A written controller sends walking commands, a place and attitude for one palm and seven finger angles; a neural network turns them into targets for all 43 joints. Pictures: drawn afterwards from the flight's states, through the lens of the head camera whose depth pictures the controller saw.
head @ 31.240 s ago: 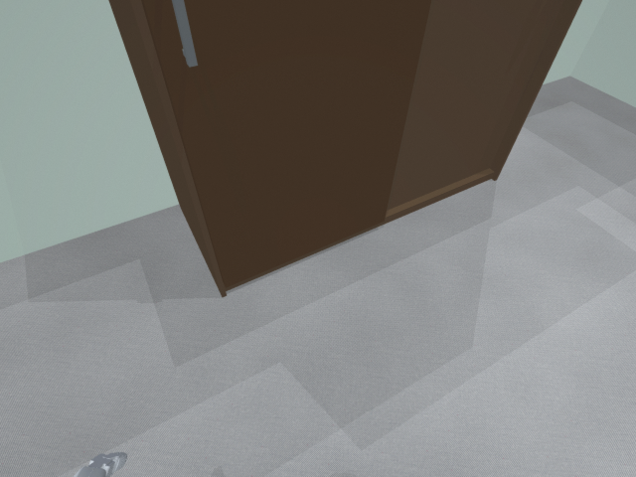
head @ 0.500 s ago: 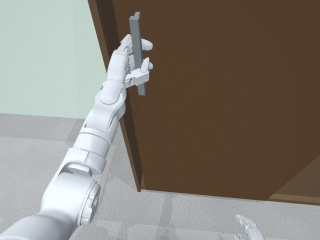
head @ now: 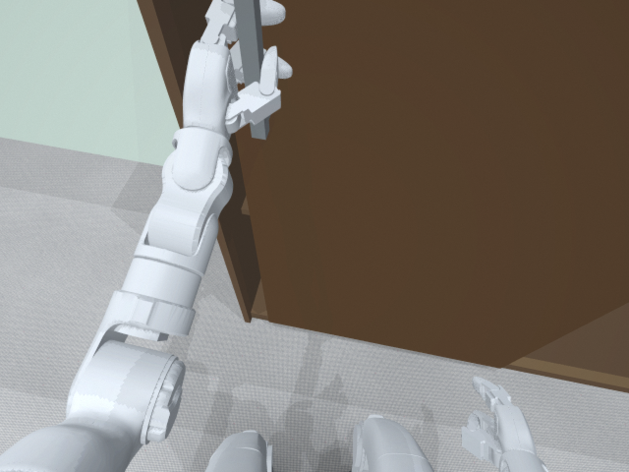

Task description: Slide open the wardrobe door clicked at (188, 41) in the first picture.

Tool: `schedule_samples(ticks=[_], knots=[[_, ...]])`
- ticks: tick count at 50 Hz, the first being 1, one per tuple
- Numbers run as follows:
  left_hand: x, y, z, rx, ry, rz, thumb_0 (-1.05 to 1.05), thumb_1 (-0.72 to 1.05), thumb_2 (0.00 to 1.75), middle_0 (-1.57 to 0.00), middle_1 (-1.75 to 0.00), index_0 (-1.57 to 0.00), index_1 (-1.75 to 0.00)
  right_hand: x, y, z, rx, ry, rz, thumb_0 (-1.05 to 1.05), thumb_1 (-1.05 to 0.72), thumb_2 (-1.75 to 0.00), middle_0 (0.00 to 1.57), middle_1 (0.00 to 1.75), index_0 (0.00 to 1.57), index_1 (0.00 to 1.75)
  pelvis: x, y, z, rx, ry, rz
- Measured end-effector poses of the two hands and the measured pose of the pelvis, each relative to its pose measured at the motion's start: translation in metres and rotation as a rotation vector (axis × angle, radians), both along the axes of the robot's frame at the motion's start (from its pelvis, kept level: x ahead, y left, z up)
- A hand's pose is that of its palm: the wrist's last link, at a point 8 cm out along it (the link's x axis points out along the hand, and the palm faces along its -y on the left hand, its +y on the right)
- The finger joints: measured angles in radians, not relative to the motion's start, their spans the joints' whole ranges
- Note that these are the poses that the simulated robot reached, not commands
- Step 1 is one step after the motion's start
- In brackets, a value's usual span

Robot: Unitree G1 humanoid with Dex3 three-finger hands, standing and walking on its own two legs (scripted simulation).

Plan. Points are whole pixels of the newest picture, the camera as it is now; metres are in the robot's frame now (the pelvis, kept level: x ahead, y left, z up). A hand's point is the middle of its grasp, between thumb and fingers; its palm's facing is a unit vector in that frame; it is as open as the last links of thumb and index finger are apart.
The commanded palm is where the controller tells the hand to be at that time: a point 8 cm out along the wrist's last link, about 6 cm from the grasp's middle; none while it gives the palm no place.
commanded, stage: step sideways, sliding the door along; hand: left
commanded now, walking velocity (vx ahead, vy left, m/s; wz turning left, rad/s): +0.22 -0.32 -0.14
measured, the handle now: (257, 48) +0.48 +0.13 +0.23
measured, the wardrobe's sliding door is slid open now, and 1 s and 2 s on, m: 0.06 0.31 0.54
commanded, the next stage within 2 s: stop walking and hold the door there in 1.82 s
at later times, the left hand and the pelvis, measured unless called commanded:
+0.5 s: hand (358, 98) +0.44 +0.02 +0.21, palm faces +0.29 -0.95 -0.04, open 6.3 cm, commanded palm +0.41 +0.00 +0.20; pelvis +0.04 -0.17 +0.01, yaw +5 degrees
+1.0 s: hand (540, 131) +0.42 -0.16 +0.21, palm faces +0.28 -0.96 -0.07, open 6.7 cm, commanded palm +0.39 -0.18 +0.20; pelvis +0.05 -0.33 +0.01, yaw +1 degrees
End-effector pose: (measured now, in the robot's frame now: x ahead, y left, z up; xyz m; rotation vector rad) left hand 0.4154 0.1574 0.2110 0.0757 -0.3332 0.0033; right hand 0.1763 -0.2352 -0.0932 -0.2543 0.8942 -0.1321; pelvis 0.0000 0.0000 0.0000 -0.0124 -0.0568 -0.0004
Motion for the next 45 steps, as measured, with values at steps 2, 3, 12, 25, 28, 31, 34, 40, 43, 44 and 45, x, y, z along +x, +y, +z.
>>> schedule_samples(ticks=[2, 3, 12, 25, 28, 31, 34, 40, 43, 44, 45], knots=[[-0.001, -0.004, 0.000, -0.008, 0.006, 0.009, -0.03, 0.79, 0.84, -0.47, -1.40, -0.19, -1.32, 0.008, 0.001, 0.005, 0.029, 0.001, 0.027, 0.01, -0.90, -0.89, 0.20, 0.29, 0.19, 0.30, 0.002, -0.011, 0.006, -0.025, 0.005, -0.002], [-0.001, -0.006, 0.000, -0.014, 0.009, 0.015, -0.03, 0.80, 0.85, -0.46, -1.40, -0.20, -1.33, 0.012, 0.001, 0.008, 0.041, 0.006, 0.042, 0.01, -0.90, -0.89, 0.20, 0.29, 0.20, 0.30, 0.003, -0.017, 0.009, -0.036, 0.009, -0.005], [-0.004, -0.033, 0.000, -0.023, -0.005, 0.136, -0.02, 0.81, 0.87, -0.49, -1.42, -0.19, -1.34, 0.050, -0.032, 0.012, 0.121, -0.025, 0.173, 0.01, -0.90, -0.89, 0.20, 0.30, 0.20, 0.30, 0.019, -0.099, 0.012, -0.076, 0.014, 0.002], [-0.010, -0.093, -0.001, -0.032, -0.032, 0.282, -0.02, 0.79, 0.85, -0.50, -1.43, -0.14, -1.32, 0.079, -0.154, -0.002, 0.030, -0.051, 0.098, 0.01, -0.90, -0.89, 0.20, 0.29, 0.20, 0.30, 0.035, -0.168, 0.006, -0.028, 0.041, 0.091], [-0.011, -0.108, -0.003, -0.037, -0.053, 0.233, -0.02, 0.80, 0.85, -0.49, -1.43, -0.12, -1.26, 0.072, -0.169, 0.007, 0.021, -0.015, 0.109, 0.01, -0.91, -0.89, 0.20, 0.29, 0.19, 0.30, 0.036, -0.184, 0.008, -0.028, 0.012, 0.070], [-0.013, -0.125, -0.004, -0.047, -0.052, 0.213, -0.01, 0.81, 0.85, -0.47, -1.42, -0.13, -1.23, 0.069, -0.178, 0.020, 0.031, -0.011, 0.147, 0.01, -0.90, -0.89, 0.20, 0.29, 0.19, 0.30, 0.040, -0.200, 0.015, -0.053, 0.001, 0.057], [-0.014, -0.144, -0.003, -0.054, -0.046, 0.198, -0.01, 0.81, 0.84, -0.47, -1.41, -0.14, -1.23, 0.071, -0.186, 0.030, 0.049, -0.031, 0.166, 0.01, -0.90, -0.89, 0.20, 0.29, 0.19, 0.30, 0.045, -0.218, 0.020, -0.075, -0.001, 0.040], [-0.018, -0.186, -0.003, -0.041, -0.045, 0.211, -0.01, 0.80, 0.85, -0.47, -1.42, -0.13, -1.25, 0.090, -0.206, 0.031, 0.119, -0.116, 0.201, 0.01, -0.90, -0.89, 0.20, 0.30, 0.20, 0.30, 0.054, -0.265, 0.018, -0.078, -0.002, 0.020], [-0.020, -0.211, -0.003, -0.013, -0.059, 0.254, -0.02, 0.80, 0.86, -0.49, -1.43, -0.11, -1.24, 0.105, -0.223, 0.020, 0.177, -0.169, 0.223, 0.01, -0.90, -0.89, 0.20, 0.30, 0.20, 0.30, 0.060, -0.296, 0.006, -0.054, 0.000, 0.031], [-0.020, -0.219, -0.004, 0.000, -0.068, 0.272, -0.02, 0.80, 0.86, -0.50, -1.43, -0.10, -1.24, 0.111, -0.230, 0.015, 0.197, -0.188, 0.227, 0.01, -0.90, -0.89, 0.20, 0.30, 0.20, 0.30, 0.062, -0.308, -0.001, -0.032, 0.002, 0.037], [-0.021, -0.228, -0.004, 0.007, -0.071, 0.286, -0.03, 0.80, 0.86, -0.51, -1.44, -0.09, -1.23, 0.116, -0.238, 0.009, 0.209, -0.202, 0.225, 0.01, -0.90, -0.89, 0.20, 0.30, 0.20, 0.30, 0.063, -0.315, -0.005, -0.034, 0.001, 0.037]])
